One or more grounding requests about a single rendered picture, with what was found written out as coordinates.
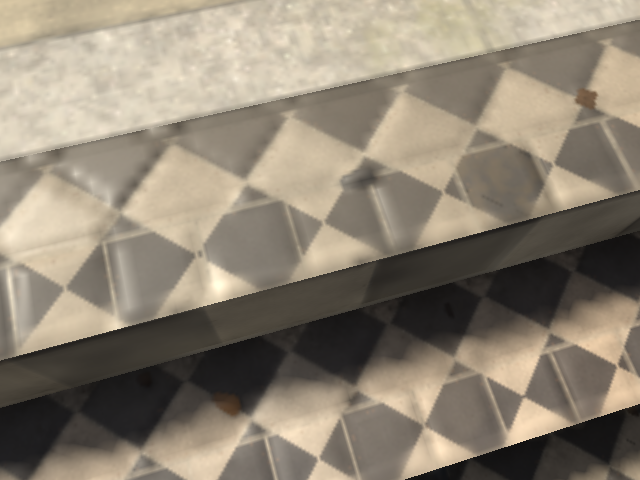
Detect stairs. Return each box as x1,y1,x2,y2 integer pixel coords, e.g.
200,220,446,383
0,190,640,480

